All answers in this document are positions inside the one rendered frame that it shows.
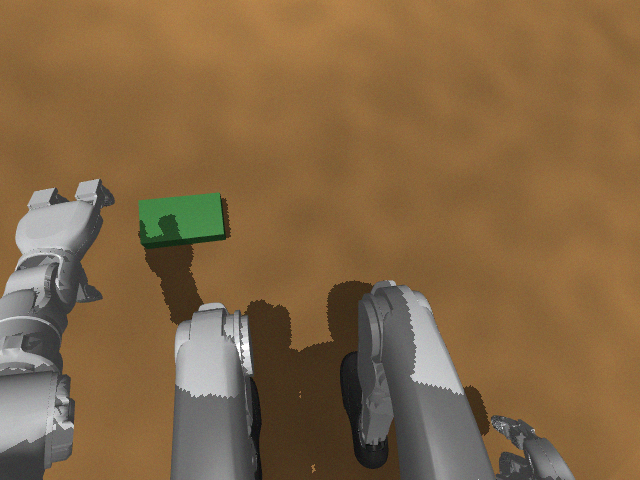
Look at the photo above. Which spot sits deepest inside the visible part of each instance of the small box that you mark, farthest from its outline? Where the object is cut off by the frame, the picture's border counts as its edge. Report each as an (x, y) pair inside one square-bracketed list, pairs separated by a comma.
[(181, 220)]

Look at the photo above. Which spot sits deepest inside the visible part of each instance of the left robot arm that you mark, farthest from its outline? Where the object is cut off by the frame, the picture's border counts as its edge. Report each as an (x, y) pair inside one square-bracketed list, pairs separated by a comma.
[(36, 411)]

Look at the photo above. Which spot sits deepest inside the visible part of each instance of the left robot hand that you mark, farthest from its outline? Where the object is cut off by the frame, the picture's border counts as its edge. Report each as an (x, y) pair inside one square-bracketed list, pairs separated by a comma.
[(72, 226)]

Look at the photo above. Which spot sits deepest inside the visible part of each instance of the right robot foot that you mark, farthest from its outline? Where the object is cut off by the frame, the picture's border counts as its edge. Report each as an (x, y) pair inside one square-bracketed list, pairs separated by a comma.
[(369, 456)]

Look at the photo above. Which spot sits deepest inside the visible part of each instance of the right robot hand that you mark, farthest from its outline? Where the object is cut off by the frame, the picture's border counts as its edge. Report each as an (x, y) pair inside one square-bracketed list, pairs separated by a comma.
[(542, 461)]

